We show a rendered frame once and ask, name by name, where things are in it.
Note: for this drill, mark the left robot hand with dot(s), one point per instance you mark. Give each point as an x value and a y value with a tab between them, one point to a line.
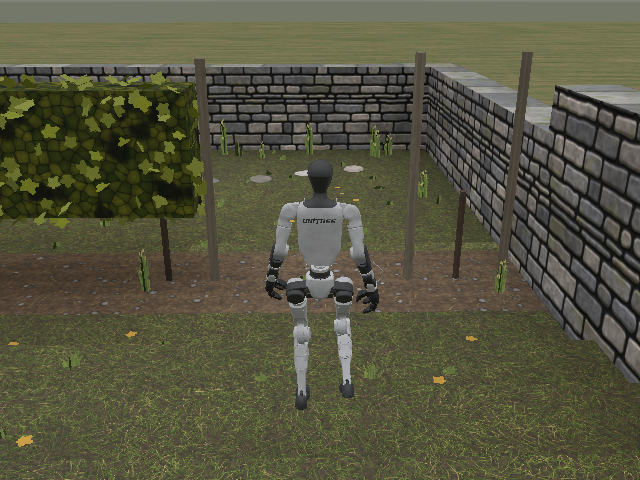
281	285

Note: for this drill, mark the left robot upper arm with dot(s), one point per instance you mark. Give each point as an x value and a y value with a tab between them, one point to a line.
288	212

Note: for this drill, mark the robot right thigh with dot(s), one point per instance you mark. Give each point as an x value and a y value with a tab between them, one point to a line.
343	294

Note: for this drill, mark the robot right foot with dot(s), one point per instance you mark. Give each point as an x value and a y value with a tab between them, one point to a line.
347	390

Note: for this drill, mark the right robot hand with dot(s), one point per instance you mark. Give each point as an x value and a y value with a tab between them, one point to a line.
372	297

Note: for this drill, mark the robot right forearm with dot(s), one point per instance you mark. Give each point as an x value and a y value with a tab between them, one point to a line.
366	272

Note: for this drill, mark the robot left forearm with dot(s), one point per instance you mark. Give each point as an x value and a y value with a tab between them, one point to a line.
274	266

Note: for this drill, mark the right robot upper arm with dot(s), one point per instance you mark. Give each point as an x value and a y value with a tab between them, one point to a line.
352	213

